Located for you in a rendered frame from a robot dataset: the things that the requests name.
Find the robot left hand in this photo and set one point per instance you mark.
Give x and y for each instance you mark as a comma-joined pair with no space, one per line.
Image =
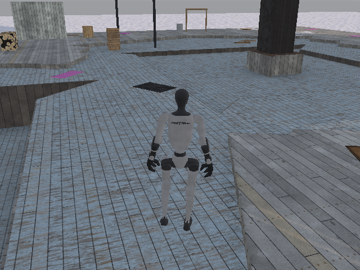
150,162

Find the robot torso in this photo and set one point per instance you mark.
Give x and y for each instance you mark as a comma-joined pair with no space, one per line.
180,130

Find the right robot upper arm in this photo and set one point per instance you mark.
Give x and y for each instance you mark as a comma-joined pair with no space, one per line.
198,119

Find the robot left foot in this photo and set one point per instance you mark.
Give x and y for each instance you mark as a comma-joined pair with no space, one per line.
164,221

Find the left robot upper arm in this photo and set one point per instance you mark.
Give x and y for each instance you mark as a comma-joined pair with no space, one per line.
160,127

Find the robot right forearm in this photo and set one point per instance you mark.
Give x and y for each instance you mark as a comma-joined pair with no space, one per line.
206,152

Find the robot left forearm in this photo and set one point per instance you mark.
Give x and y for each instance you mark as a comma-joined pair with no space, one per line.
153,150

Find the robot right hand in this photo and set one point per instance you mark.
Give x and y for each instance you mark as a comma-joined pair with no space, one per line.
209,169

